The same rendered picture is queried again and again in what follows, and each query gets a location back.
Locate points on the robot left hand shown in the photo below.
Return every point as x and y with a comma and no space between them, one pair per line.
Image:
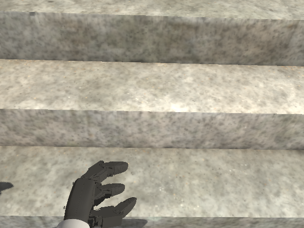
87,192

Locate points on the robot left forearm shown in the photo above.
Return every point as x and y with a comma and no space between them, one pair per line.
72,223

